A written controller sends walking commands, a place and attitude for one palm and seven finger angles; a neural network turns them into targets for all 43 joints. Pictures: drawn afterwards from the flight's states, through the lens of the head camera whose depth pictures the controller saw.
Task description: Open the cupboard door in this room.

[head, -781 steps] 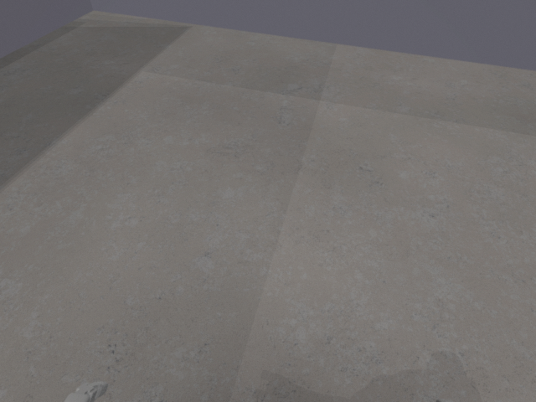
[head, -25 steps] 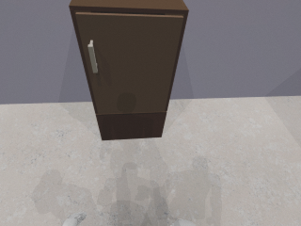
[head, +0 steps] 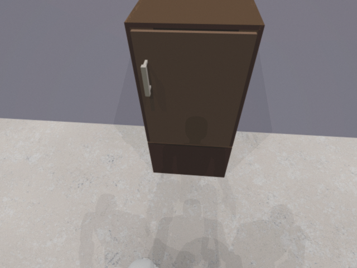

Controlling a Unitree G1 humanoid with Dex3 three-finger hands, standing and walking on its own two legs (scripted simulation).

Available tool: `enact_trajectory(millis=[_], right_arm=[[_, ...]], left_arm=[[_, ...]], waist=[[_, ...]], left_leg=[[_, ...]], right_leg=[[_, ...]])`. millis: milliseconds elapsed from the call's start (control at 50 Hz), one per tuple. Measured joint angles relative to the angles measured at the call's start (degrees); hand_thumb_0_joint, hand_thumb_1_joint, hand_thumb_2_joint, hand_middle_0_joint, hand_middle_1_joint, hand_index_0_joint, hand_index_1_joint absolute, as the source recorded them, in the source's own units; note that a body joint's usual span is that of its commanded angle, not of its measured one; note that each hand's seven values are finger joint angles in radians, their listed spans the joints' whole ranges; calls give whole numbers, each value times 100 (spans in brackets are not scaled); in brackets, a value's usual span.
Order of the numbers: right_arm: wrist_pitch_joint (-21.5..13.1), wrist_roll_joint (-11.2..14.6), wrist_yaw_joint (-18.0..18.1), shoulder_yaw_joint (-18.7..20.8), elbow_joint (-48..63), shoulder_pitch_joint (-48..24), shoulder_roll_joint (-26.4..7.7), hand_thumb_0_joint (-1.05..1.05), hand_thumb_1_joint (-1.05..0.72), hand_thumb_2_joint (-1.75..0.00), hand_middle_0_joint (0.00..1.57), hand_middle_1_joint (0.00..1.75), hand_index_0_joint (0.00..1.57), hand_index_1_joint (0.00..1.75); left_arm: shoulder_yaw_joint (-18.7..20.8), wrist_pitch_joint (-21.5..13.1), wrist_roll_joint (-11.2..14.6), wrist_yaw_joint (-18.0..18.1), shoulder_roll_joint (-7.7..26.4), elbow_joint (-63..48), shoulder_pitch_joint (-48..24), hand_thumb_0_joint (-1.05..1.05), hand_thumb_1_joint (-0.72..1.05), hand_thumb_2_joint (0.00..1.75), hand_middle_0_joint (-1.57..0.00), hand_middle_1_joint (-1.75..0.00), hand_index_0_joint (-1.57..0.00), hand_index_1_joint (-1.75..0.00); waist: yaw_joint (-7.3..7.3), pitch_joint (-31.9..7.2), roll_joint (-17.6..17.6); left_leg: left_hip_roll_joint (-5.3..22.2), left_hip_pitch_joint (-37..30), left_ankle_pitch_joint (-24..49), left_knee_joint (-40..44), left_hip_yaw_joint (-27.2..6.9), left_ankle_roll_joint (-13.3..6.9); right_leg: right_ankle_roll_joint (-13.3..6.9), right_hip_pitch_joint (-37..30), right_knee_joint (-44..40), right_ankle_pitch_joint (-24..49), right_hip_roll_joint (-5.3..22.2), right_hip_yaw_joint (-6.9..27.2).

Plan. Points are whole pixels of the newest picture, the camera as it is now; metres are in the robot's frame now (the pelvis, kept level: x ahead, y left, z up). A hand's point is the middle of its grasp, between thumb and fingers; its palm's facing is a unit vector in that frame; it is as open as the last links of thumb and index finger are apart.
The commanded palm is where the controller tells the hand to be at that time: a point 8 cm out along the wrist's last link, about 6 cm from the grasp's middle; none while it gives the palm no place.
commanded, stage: take the last steps up to it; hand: left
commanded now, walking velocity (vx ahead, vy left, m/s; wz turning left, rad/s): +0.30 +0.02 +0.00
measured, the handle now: (146, 78) +0.76 +0.20 +0.00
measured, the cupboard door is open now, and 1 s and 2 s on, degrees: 0 0 0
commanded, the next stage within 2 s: come to a stop and stand still in 0.52 s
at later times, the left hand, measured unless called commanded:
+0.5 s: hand (96, 242) +0.21 +0.27 -0.18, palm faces +0.02 -0.98 -0.19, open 7.4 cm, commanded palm none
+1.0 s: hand (122, 211) +0.30 +0.21 -0.16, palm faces +0.00 -0.96 -0.28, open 7.2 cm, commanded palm none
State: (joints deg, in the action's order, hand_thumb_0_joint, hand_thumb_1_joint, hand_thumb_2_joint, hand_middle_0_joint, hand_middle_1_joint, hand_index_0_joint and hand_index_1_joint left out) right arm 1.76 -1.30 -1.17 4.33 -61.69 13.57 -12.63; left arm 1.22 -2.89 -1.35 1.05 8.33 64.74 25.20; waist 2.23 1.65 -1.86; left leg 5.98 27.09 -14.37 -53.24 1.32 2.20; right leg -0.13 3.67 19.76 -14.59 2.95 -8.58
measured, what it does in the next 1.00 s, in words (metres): walks ahead: left foot, then right foot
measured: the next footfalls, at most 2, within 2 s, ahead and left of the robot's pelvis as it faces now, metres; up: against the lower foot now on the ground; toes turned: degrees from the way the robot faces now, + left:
left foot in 0.16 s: +0.11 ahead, +0.17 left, +0.00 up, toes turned +9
right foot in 0.70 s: +0.32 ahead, -0.07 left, +0.00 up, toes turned -10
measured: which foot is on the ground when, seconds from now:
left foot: up 0.00-0.14, down 0.16-0.70, up 0.72-1.00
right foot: down 0.00-0.18, up 0.20-0.68, down 0.70-1.00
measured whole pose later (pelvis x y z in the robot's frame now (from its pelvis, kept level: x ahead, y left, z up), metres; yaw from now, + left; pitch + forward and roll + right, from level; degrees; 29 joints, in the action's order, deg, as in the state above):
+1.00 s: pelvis +0.20 +0.02 -0.01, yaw -3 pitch -1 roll +2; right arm 4.0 -0.7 0.7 4.6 -59.6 9.0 -12.8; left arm 2.1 0.2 -1.0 2.3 8.9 57.0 6.2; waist 0.4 7.1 -2.1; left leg 0.7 26.9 -23.3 -65.7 -1.5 3.5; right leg -4.2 19.8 28.2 -7.4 2.8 -7.5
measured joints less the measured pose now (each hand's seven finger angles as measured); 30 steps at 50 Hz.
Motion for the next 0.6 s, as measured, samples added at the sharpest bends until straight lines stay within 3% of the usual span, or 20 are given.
enact_trajectory(millis=[100,160,200,240,320,480,600], right_arm=[[-65,30,-46,-62,112,-287,48,1,-92,-90,19,30,19,30],[-243,46,-37,-123,228,-416,112,1,-91,-90,19,30,20,30],[-408,33,18,-148,267,-528,243,1,-91,-90,19,30,20,30],[-488,23,56,-201,319,-511,360,1,-91,-90,19,30,20,30],[-619,96,236,-119,335,-284,448,-2,-95,-90,20,30,20,30],[-600,45,268,-251,-111,536,508,-1,-94,-90,20,30,20,30],[-516,-28,275,-272,-368,1016,628,0,-92,-90,20,30,20,30]], left_arm=[[5,45,-40,-58,-48,244,353,1,91,90,-20,-30,-20,-30],[16,110,-23,-75,-64,339,486,1,90,90,-20,-30,-20,-30],[6,205,6,-90,-38,396,400,1,90,90,-20,-30,-20,-30],[9,290,-4,-90,-31,380,246,1,90,90,-20,-30,-20,-30],[90,262,-17,-122,65,198,-256,1,91,90,-20,-30,-20,-30],[267,249,-3,-94,395,-444,-1354,1,91,90,-20,-30,-20,-30],[195,315,23,-134,324,-693,-1881,1,91,90,-20,-30,-20,-30]], waist=[[210,35,184],[252,31,261],[237,133,430],[206,146,438],[-12,85,421],[-192,-42,541],[-421,124,344]], left_leg=[[-21,-367,-182,1219,273,-69],[-120,-909,-2,2157,475,-128],[-237,-958,-37,1983,612,-277],[-230,-1140,-254,1970,738,-383],[-343,-1705,-150,2645,880,-443],[-602,-2475,-152,3428,972,-425],[-559,-2806,-482,3418,1008,-273]], right_leg=[[210,-78,59,-191,170,-39],[367,14,513,-552,277,-28],[202,395,1554,-1042,429,200],[69,971,2869,-1342,358,393],[24,1939,4134,-630,328,438],[123,2882,4314,225,226,526],[39,2703,3018,182,188,385]])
